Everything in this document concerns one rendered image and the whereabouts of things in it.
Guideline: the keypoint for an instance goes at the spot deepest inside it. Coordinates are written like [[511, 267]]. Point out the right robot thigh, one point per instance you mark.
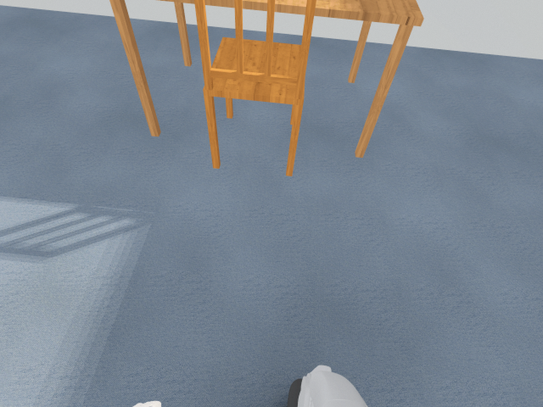
[[328, 389]]

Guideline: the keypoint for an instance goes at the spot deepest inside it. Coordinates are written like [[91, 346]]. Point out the table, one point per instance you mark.
[[405, 13]]

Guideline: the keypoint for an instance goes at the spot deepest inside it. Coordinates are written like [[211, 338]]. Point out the chair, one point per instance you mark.
[[267, 71]]

